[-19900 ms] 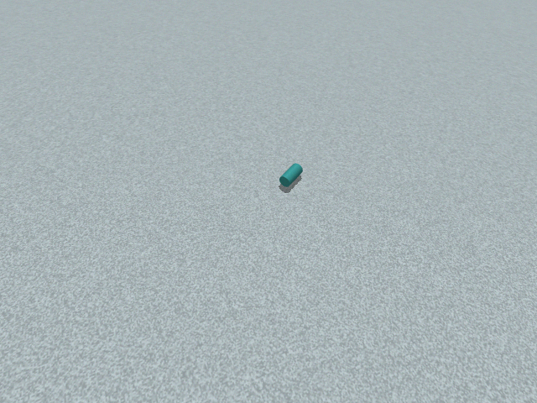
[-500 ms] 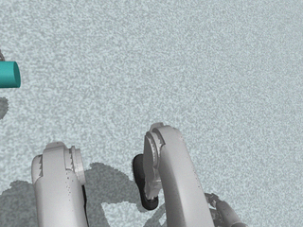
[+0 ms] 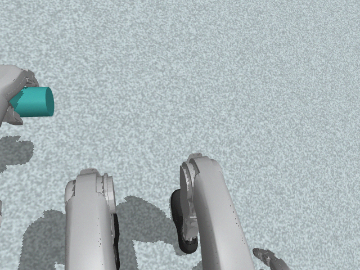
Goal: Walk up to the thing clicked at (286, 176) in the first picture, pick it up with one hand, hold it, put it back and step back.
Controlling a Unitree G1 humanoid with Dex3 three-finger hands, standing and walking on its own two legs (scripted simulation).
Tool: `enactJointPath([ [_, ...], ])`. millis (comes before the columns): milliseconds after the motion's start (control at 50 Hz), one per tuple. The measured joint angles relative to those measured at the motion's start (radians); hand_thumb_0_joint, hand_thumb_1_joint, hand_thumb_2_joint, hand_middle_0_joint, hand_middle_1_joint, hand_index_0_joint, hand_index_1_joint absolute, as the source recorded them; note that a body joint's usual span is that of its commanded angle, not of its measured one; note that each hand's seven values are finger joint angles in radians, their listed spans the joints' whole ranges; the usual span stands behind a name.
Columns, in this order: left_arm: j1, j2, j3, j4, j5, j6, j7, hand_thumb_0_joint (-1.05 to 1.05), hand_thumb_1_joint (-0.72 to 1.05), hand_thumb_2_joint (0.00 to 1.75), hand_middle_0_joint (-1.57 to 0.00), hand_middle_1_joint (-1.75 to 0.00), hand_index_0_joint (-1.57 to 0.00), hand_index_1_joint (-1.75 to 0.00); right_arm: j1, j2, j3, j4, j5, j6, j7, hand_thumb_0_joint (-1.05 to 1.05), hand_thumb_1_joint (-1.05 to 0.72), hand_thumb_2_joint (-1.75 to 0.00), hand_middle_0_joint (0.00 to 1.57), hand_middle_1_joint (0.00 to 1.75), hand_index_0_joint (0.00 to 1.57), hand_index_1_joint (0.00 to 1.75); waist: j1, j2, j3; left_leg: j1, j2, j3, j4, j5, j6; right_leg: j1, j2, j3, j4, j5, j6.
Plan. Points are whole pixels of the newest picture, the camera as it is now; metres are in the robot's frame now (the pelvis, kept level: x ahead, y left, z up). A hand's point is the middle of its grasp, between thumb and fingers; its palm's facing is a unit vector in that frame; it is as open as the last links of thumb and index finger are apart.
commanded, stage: lift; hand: left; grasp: from above
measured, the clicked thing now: (16, 102) +0.48 +0.30 -0.16
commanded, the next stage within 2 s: hold in 1.32 s
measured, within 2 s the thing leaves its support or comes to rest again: neither
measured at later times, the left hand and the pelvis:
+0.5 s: hand out of the picture +0.40 +0.28 +0.07, palm faces -0.45 -0.07 -0.89, open 9.4 cm; pelvis +0.01 +0.00 +0.14, yaw +4 degrees
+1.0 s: hand out of the picture +0.37 +0.25 +0.23, palm faces -0.45 -0.07 -0.89, open 9.4 cm; pelvis +0.05 +0.00 +0.30, yaw +5 degrees
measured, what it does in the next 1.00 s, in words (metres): rises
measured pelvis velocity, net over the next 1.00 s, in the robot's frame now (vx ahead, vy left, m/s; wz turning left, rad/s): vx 0.05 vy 0.00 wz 0.08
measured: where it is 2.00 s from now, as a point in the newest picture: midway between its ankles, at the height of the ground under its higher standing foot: (148, 242)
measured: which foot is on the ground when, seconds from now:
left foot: down 0.00-1.00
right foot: down 0.00-1.00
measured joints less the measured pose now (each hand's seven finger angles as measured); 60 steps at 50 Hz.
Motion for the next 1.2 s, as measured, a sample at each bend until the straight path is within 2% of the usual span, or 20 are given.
enactJointPath([
  [160,0.098,-0.047,-0.023,-0.117,-0.043,-0.014,-0.025,0.0,0.12,0.34,-0.75,-0.44,-0.77,-0.42,-0.033,0.01,-0.037,0.0,0.03,0.004,-0.027,0.0,-0.92,-0.91,0.21,0.3,0.21,0.3,0.048,0.004,-0.054,0.11,0.005,0.022,-0.102,-0.001,0.003,0.097,-0.001,0.018,-0.09,0.0,0.002],
  [300,0.189,-0.097,-0.051,-0.208,-0.08,0.024,-0.028,0.0,0.13,0.34,-0.75,-0.44,-0.76,-0.42,-0.068,0.023,-0.056,-0.002,0.054,-0.001,-0.049,0.0,-0.91,-0.91,0.21,0.3,0.21,0.3,0.082,0.008,-0.078,0.257,0.012,0.034,-0.224,0.003,0.0,0.233,0.0,0.027,-0.201,0.006,0.001],
  [460,0.307,-0.16,-0.086,-0.314,-0.12,0.066,-0.04,0.0,0.14,0.32,-0.75,-0.43,-0.77,-0.41,-0.081,0.039,-0.068,0.012,0.075,-0.006,-0.081,0.0,-0.91,-0.91,0.21,0.3,0.21,0.3,0.11,0.012,-0.088,0.475,0.023,0.046,-0.399,0.021,-0.005,0.437,0.005,0.035,-0.366,0.028,-0.006],
  [580,0.397,-0.208,-0.107,-0.37,-0.14,0.096,-0.03,0.0,0.14,0.32,-0.75,-0.43,-0.77,-0.41,-0.072,0.05,-0.073,0.033,0.089,-0.016,-0.108,0.0,-0.91,-0.9,0.21,0.3,0.21,0.3,0.124,0.015,-0.082,0.67,0.033,0.057,-0.56,0.05,-0.008,0.625,0.011,0.041,-0.522,0.061,-0.011],
  [780,0.478,-0.269,-0.156,-0.323,-0.134,0.117,0.007,0.0,0.14,0.31,-0.76,-0.42,-0.78,-0.39,-0.021,0.057,-0.078,0.083,0.104,-0.064,-0.147,0.0,-0.91,-0.9,0.21,0.3,0.21,0.3,0.139,0.009,-0.076,0.998,0.043,0.074,-0.843,0.112,-0.014,0.942,0.016,0.053,-0.796,0.122,-0.019],
  [1040,0.483,-0.338,-0.209,-0.235,-0.104,0.133,0.069,0.0,0.12,0.32,-0.76,-0.44,-0.78,-0.42,0.022,0.046,-0.104,0.117,0.106,-0.094,-0.15,0.01,-0.91,-0.91,0.21,0.3,0.21,0.3,0.154,-0.004,-0.05,1.31,0.048,0.098,-1.126,0.175,-0.015,1.245,0.018,0.072,-1.07,0.187,-0.021],
  [1200,0.489,-0.354,-0.22,-0.237,-0.116,0.161,0.054,0.0,0.11,0.35,-0.75,-0.45,-0.77,-0.43,0.034,0.053,-0.11,0.11,0.109,-0.084,-0.147,0.01,-0.91,-0.9,0.21,0.3,0.21,0.3,0.161,-0.006,-0.028,1.458,0.048,0.114,-1.267,0.211,-0.013,1.385,0.017,0.086,-1.206,0.223,-0.019],
])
